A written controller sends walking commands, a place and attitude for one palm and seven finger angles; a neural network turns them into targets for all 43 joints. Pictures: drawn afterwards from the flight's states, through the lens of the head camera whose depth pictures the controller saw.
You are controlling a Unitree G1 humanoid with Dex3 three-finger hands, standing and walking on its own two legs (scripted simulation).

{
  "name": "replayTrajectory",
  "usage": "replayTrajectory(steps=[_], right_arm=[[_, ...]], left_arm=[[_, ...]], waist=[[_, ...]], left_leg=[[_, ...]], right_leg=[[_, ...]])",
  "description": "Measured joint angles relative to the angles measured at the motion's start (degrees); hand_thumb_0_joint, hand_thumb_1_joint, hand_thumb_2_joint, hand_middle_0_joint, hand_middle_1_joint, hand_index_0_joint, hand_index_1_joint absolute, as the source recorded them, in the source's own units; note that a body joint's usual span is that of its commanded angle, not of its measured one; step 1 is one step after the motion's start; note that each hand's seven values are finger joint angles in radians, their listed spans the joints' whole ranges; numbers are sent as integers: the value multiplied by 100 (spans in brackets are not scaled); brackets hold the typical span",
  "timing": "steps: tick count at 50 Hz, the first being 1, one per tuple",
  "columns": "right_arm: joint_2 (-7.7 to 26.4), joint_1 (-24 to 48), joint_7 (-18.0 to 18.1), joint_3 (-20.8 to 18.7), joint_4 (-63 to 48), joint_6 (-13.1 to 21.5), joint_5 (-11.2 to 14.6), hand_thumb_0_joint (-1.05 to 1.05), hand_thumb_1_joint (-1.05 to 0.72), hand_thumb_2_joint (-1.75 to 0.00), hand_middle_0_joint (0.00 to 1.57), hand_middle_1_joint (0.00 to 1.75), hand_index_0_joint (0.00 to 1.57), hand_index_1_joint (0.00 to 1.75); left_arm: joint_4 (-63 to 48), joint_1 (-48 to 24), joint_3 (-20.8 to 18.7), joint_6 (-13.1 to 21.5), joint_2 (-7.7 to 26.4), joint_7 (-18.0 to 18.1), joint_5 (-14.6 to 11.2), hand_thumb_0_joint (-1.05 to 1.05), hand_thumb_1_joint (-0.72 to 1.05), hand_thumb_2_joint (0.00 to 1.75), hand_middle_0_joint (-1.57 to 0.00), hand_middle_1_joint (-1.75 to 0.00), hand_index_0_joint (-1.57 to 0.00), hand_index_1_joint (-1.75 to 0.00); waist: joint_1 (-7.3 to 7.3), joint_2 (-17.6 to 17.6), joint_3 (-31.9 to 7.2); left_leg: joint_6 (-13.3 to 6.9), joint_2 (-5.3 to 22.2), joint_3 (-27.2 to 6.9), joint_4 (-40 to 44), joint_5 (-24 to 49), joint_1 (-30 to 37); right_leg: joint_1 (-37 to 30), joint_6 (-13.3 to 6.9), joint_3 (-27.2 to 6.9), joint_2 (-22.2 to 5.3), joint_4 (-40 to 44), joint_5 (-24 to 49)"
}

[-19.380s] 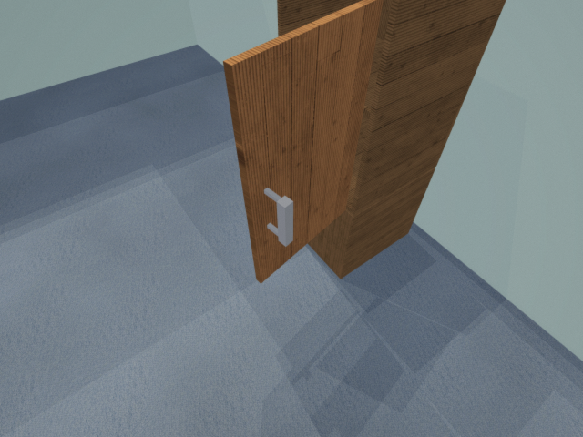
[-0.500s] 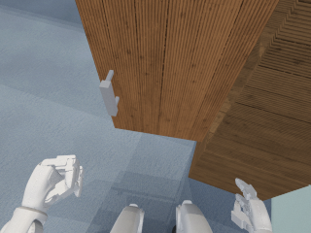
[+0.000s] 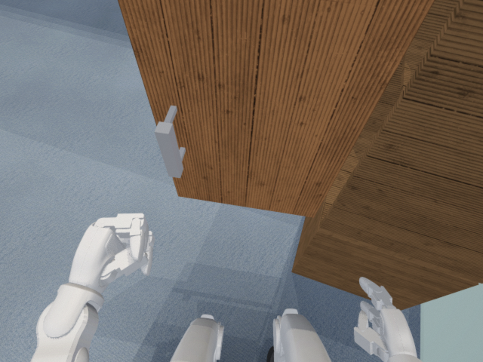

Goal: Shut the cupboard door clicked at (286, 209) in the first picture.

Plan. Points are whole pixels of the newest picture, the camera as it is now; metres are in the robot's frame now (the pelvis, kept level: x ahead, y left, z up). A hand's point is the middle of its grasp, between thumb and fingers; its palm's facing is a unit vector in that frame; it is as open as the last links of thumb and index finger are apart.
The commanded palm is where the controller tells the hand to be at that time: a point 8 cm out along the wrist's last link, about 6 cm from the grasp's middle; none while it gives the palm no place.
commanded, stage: bring the fist close to the handle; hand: left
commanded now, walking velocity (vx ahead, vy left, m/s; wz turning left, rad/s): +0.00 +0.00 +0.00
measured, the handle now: (174, 143) +0.48 +0.15 +0.05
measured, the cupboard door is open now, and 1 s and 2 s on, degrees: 100 100 86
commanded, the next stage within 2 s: push the door shut along its arc in 1.08 s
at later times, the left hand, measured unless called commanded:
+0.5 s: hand (177, 207) +0.34 +0.12 +0.05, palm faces -0.16 -0.99 -0.03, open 3.1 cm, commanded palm +0.34 +0.18 +0.05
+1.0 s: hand (183, 189) +0.38 +0.12 +0.04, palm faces -0.14 -0.99 -0.02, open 3.1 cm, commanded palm +0.36 +0.18 +0.05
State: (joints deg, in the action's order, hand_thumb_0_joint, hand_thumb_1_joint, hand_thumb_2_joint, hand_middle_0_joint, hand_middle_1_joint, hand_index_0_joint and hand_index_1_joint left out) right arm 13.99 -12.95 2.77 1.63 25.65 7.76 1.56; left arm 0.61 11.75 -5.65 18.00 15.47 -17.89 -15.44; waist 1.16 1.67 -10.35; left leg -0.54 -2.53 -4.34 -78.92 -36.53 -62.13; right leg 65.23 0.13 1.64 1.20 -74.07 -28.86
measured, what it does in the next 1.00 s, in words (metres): stands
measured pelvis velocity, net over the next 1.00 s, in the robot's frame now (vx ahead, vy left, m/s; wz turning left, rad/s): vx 0.01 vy -0.01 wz -0.01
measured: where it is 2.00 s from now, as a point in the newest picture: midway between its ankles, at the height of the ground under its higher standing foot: outside the picture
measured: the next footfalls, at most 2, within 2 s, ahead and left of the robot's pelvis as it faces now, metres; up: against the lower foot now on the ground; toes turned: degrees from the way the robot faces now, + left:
none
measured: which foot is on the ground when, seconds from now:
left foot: down 0.00-1.00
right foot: down 0.00-1.00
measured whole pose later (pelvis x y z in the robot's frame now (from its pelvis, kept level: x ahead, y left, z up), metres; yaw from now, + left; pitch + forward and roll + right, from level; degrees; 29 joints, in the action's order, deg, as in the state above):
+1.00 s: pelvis +0.01 -0.01 +0.02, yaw -1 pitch +22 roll +0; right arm 14.1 -15.1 1.1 0.1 31.2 0.9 0.8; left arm 30.5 -15.6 -7.3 24.0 13.0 -12.3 -11.1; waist 3.6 0.9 -9.2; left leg 0.0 -2.2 -2.2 -72.6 -34.4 -59.8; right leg 64.6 -0.5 -0.5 1.4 -70.5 -27.5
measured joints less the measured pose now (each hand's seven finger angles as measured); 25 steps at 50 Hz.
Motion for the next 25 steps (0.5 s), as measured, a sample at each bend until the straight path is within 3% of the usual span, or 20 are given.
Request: replayTrajectory(steps=[25], right_arm=[[-14, -37, -134, -73, 314, -401, -87, 1, -91, -90, 20, 30, 20, 30]], left_arm=[[1685, -1793, 218, 199, -290, 678, 476, 2, 90, 90, -130, -150, -130, -150]], waist=[[157, -35, 43]], left_leg=[[17, -12, 121, 408, 119, 188]], right_leg=[[-92, -23, -129, -19, 234, 52]])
